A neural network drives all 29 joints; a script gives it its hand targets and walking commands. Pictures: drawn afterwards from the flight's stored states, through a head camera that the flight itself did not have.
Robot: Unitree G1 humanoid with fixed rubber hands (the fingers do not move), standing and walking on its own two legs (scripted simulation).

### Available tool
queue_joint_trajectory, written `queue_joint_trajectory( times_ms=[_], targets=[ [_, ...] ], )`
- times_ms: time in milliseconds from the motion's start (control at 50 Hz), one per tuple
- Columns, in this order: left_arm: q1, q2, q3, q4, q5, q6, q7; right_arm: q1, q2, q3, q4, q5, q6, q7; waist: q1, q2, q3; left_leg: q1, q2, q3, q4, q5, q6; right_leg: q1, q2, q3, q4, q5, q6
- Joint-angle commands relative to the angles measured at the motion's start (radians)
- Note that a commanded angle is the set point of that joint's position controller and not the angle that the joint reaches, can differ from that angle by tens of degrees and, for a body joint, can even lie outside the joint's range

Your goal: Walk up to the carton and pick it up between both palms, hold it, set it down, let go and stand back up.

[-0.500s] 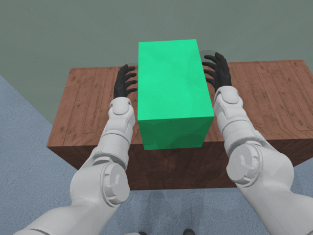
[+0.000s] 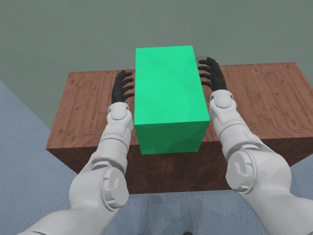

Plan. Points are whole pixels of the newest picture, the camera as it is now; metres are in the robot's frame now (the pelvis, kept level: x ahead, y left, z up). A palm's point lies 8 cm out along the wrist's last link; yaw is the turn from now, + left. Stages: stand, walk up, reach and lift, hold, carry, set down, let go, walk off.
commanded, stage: reach and lift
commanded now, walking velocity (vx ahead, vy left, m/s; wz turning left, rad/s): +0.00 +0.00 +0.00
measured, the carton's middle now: (166, 99) +0.47 +0.03 +0.02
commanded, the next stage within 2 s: none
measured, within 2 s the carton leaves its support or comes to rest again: leaves its support in 0.22 s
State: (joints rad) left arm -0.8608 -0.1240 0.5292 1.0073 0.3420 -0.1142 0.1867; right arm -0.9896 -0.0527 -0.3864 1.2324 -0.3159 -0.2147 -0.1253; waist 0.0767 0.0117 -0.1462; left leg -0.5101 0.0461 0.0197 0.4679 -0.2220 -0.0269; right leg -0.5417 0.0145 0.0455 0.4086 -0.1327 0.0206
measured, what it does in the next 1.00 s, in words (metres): stands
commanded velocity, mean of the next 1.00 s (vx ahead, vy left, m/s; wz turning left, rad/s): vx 0.00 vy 0.00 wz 0.00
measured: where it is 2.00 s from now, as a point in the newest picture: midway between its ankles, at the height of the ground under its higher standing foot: outside the picture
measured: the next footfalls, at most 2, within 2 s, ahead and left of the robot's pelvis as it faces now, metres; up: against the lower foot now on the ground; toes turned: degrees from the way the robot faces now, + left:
none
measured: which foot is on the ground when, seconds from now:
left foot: down 0.00-1.00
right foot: down 0.00-1.00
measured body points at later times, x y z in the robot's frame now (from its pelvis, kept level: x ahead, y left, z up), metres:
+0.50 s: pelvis -0.03 +0.00 +0.00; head -0.01 -0.01 +0.45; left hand +0.39 +0.14 +0.10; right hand +0.43 -0.12 +0.13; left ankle -0.01 +0.13 -0.74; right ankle +0.03 -0.13 -0.74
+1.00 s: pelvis -0.03 +0.00 +0.00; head -0.04 -0.01 +0.45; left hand +0.39 +0.15 +0.14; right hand +0.42 -0.11 +0.15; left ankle -0.01 +0.13 -0.74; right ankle +0.03 -0.13 -0.74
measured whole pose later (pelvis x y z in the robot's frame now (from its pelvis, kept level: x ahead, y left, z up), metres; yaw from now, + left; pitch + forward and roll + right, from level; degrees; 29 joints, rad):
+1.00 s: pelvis -0.03 +0.00 +0.00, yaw +0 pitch +12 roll +0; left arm -0.82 -0.09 0.43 0.79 0.23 0.24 0.15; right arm -0.97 -0.05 -0.14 1.07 -0.01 0.11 -0.18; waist 0.04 0.01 -0.25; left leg -0.50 0.05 0.02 0.47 -0.18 -0.03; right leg -0.53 0.01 0.05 0.39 -0.08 0.02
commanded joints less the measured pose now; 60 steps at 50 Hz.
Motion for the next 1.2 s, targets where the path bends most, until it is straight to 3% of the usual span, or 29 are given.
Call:
queue_joint_trajectory(
  times_ms=[0,220,400,580,700,960,1180],
  targets=[
    [-0.603,-0.600,-0.384,-0.099,-0.050,-0.053,-0.110,-0.422,0.738,0.279,-0.079,0.097,-0.005,0.129,-0.029,0.011,-0.705,0.333,-0.041,0.049,0.011,0.637,-0.059,0.519,0.074,-0.119,0.006,0.544,-0.028],
    [-0.734,-0.594,-0.490,-0.202,-0.141,-0.026,-0.094,-0.494,0.786,0.351,-0.209,0.231,0.066,0.098,-0.058,0.024,-0.750,0.336,-0.061,0.021,0.006,0.506,-0.060,0.543,0.069,-0.101,-0.005,0.471,-0.027],
    [-0.789,-0.536,-0.465,-0.229,-0.156,0.056,-0.111,-0.512,0.812,0.355,-0.230,0.302,0.170,0.094,-0.036,0.006,-0.626,0.309,-0.081,0.020,-0.047,0.291,-0.035,0.569,0.052,-0.086,-0.026,0.300,-0.015],
    [-0.901,-0.532,-0.508,-0.288,-0.224,0.112,-0.112,-0.586,0.878,0.384,-0.283,0.347,0.229,0.092,-0.034,-0.002,-0.631,0.300,-0.089,0.009,-0.062,0.169,-0.015,0.522,0.047,-0.082,-0.036,0.163,-0.005],
    [-0.942,-0.532,-0.533,-0.342,-0.255,0.149,-0.108,-0.612,0.900,0.416,-0.317,0.385,0.265,0.085,-0.044,0.001,-0.638,0.303,-0.091,0.001,-0.062,0.156,-0.011,0.519,0.047,-0.077,-0.040,0.144,0.000],
    [-0.835,-0.552,-0.577,-0.465,-0.268,0.289,-0.124,-0.615,0.872,0.533,-0.474,0.492,0.330,0.040,-0.069,0.013,-0.638,0.388,-0.094,-0.017,-0.049,0.269,-0.026,0.602,0.056,-0.076,-0.049,0.241,0.010],
    [-0.750,-0.586,-0.638,-0.538,-0.285,0.424,-0.145,-0.635,0.822,0.599,-0.601,0.567,0.394,0.016,-0.108,0.032,-0.587,0.468,-0.092,-0.040,-0.053,0.260,-0.036,0.572,0.067,-0.086,-0.080,0.176,0.009]
  ],
)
